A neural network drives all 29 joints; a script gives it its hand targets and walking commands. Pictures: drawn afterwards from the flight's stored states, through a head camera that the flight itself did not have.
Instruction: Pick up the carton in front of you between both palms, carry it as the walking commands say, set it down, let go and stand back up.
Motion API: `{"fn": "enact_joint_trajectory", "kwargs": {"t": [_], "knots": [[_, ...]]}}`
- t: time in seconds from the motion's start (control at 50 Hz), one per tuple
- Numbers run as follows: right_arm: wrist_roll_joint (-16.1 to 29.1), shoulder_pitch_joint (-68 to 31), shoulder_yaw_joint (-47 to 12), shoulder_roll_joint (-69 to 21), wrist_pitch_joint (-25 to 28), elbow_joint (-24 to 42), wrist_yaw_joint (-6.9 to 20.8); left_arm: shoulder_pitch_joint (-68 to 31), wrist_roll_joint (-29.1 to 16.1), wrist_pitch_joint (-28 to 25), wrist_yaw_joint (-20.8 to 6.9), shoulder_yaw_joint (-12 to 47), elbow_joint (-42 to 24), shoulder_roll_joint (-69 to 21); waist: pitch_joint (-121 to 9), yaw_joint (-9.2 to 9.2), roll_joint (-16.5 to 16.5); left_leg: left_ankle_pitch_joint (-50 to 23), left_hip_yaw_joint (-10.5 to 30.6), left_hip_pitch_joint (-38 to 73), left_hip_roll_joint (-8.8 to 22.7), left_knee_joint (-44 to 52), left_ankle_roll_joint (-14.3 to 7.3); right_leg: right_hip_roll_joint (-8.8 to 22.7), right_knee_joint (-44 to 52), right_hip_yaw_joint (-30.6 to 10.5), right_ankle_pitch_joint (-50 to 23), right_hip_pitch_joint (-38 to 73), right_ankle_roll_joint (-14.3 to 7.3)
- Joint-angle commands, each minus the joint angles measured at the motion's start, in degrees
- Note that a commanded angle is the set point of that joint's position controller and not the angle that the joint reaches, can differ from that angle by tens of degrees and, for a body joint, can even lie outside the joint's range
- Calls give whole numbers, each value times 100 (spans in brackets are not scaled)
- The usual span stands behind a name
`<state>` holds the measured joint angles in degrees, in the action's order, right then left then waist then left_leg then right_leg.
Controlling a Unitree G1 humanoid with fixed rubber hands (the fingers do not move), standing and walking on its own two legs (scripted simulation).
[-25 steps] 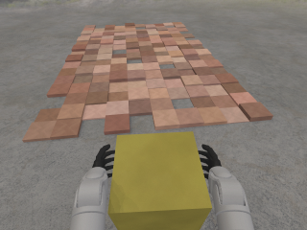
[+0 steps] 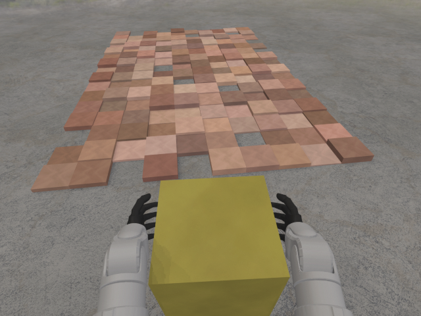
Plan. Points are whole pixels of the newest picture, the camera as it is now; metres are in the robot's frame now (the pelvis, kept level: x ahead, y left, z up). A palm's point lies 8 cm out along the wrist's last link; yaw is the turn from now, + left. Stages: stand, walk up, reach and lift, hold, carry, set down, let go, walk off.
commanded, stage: hold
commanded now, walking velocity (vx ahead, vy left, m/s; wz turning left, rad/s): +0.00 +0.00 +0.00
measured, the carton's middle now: (215, 253) +0.29 +0.00 -0.02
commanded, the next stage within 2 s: carry in 0.04 s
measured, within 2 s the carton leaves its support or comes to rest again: neither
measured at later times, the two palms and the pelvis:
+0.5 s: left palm (147, 175) +0.41 +0.14 +0.09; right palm (286, 179) +0.39 -0.16 +0.09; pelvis +0.14 +0.00 -0.01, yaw +0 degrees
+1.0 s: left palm (143, 115) +0.68 +0.20 +0.08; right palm (243, 118) +0.65 -0.10 +0.08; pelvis +0.43 +0.07 +0.00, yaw -2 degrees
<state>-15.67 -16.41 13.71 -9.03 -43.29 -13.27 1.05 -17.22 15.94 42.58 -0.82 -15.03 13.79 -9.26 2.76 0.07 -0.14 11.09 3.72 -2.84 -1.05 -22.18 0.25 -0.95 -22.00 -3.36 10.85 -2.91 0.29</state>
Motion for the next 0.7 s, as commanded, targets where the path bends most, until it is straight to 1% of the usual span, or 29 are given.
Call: {"fn": "enact_joint_trajectory", "kwargs": {"t": [0.0,0.02,0.06,0.08,0.1,0.14,0.16,0.2,0.22,0.24,0.26,0.28,0.3,0.32,0.34,0.36,0.38,0.4,0.42,0.44,0.46,0.48,0.5,0.52,0.54,0.56,0.6,0.64,0.68], "knots": [[1359,-2870,-3110,-5039,170,292,1197,-2611,-1351,-77,-1232,3157,-112,-5138,-1306,-2,-2,-564,41,162,-367,392,-4,-382,380,-39,-489,223,-14],[1435,-3068,-3189,-5026,120,333,1191,-2840,-1466,-24,-1241,3287,-137,-5085,-1536,-31,73,139,-46,-544,622,7,-69,633,47,4,211,-315,-59],[1572,-3106,-3331,-5078,84,546,1174,-2841,-1569,6,-1220,3408,-303,-5097,-1478,-26,178,2248,60,-1019,484,95,-43,665,399,-333,2508,-840,-130],[1649,-3206,-3433,-5120,63,687,1161,-2963,-1645,29,-1195,3517,-478,-5161,-1373,-21,262,2687,16,-1287,434,-14,-42,699,462,-451,3090,-998,-173],[1733,-3272,-3555,-5152,22,830,1133,-3005,-1708,73,-1152,3618,-628,-5213,-1366,-37,333,2407,-92,-1426,400,-241,-27,798,468,-553,2993,-993,-227],[1912,-3293,-3804,-5175,-125,1127,1056,-2864,-1818,222,-1034,3840,-879,-5237,-1783,-63,528,1302,-520,-1329,227,-917,20,1029,595,-853,2396,-868,-422],[2017,-3255,-3947,-5194,-232,1300,1014,-2765,-1877,326,-968,3955,-1028,-5231,-1922,-55,627,1159,-700,-1298,125,-885,29,1102,616,-946,2299,-850,-519],[2198,-3150,-4212,-5146,-487,1680,904,-2650,-1988,584,-820,4197,-1505,-5108,-1970,-38,606,1392,-738,-996,145,-418,-4,1038,428,-740,2482,-1176,-548],[2269,-3093,-4292,-5089,-625,1845,839,-2607,-2059,727,-748,4288,-1722,-5066,-1868,-27,366,1632,-438,-751,379,-78,-64,868,46,-408,2433,-1552,-444],[2298,-2909,-4339,-4979,-766,1970,755,-2561,-2135,880,-685,4379,-1936,-5007,-1777,28,-359,2106,477,-439,982,390,-288,546,-853,136,2103,-2137,-240],[2308,-2636,-4348,-4887,-910,2051,661,-2510,-2227,1043,-618,4479,-2124,-4940,-1683,99,-1241,2248,1608,67,1672,940,-637,200,-1980,744,1614,-2950,-38],[2285,-2390,-4326,-4780,-1039,2208,548,-2514,-2352,1202,-560,4597,-2351,-4842,-1344,126,-1525,1382,2214,472,2068,1001,-1004,198,-1950,903,1786,-3759,-7],[2267,-2261,-4288,-4726,-1187,2453,441,-2517,-2494,1340,-508,4711,-2518,-4815,-1299,175,-1218,454,2125,626,2083,879,-1143,310,-1923,849,1917,-3908,-27],[2309,-2106,-4333,-4649,-1338,2747,330,-2315,-2624,1471,-440,4807,-2694,-4785,-1498,173,-944,-222,1767,773,2003,707,-1126,292,-1735,888,1922,-3765,-36],[2375,-1979,-4401,-4597,-1476,3045,230,-2113,-2704,1590,-364,4856,-2879,-4735,-1705,169,-817,-594,1356,834,1872,581,-1027,192,-1458,1009,1675,-3500,-41],[2442,-1848,-4462,-4560,-1602,3314,146,-1878,-2741,1700,-280,4873,-3062,-4676,-1876,161,-833,-896,935,778,1706,449,-900,54,-1169,1203,1279,-3140,-28],[2509,-1714,-4516,-4529,-1722,3545,74,-1619,-2753,1807,-190,4869,-3226,-4654,-2014,127,-855,-856,484,584,1504,272,-766,-50,-720,1405,878,-2595,-12],[2575,-1548,-4572,-4500,-1837,3741,13,-1363,-2752,1910,-101,4842,-3390,-4653,-2148,71,-777,-588,10,32,1295,-1,-608,-114,-155,1581,407,-1610,-12],[2643,-1335,-4611,-4454,-1948,3900,-38,-1170,-2725,2013,-20,4795,-3570,-4638,-2325,48,-535,-425,-392,-860,1104,-428,-438,-19,140,1513,116,-244,-57],[2712,-1254,-4629,-4359,-2054,4039,-84,-840,-2669,2119,65,4699,-3661,-4577,-2563,-48,-116,30,-745,-2049,892,-1235,-237,623,305,706,382,1209,-249],[2799,-1290,-4636,-4279,-2189,4296,-124,-606,-2579,2197,164,4539,-3733,-4436,-2559,-146,1404,1101,-1310,-3635,411,-2757,44,2125,754,-1574,1070,2043,-839],[2940,-1497,-4714,-4189,-2301,4524,-158,-571,-2519,2259,266,4443,-3801,-4417,-2211,-164,1592,1949,-926,-4510,284,-3401,-31,2773,878,-2689,655,2036,-1461],[3060,-1478,-4763,-4250,-2369,4626,-177,-580,-2535,2325,332,4400,-4056,-4469,-1958,-176,987,2016,-632,-4785,603,-3901,-83,2844,865,-2541,269,1729,-1616],[3123,-1322,-4729,-4355,-2410,4648,-188,-570,-2571,2382,372,4420,-4268,-4562,-1901,-162,553,1862,-576,-4793,786,-4063,-92,2659,884,-2063,-2,1506,-1475],[3108,-1291,-4661,-4411,-2415,4637,-203,-751,-2623,2407,394,4464,-4467,-4603,-1862,-165,307,1605,-597,-4700,891,-3790,-66,2471,1061,-1583,167,1303,-1260],[3110,-1214,-4632,-4480,-2438,4616,-240,-831,-2713,2453,412,4533,-4572,-4594,-1788,-155,296,1317,-657,-4496,932,-3324,-16,2256,1211,-1074,185,1105,-1047],[2975,-827,-4474,-4355,-2448,4585,-361,-780,-2869,2493,446,4657,-4781,-4455,-1727,-124,454,688,-951,-3978,738,-2582,93,1856,1264,-265,-155,805,-829],[2792,-567,-4332,-4169,-2442,4527,-499,-650,-2934,2521,469,4660,-4752,-4237,-1580,-111,633,302,-1219,-3508,587,-1822,104,1671,1224,289,-527,532,-749],[2667,-361,-4231,-3954,-2452,4558,-619,-504,-2980,2547,497,4648,-4752,-4016,-1398,-112,808,-107,-1446,-3009,458,-1258,64,1580,1170,630,-806,222,-644]]}}
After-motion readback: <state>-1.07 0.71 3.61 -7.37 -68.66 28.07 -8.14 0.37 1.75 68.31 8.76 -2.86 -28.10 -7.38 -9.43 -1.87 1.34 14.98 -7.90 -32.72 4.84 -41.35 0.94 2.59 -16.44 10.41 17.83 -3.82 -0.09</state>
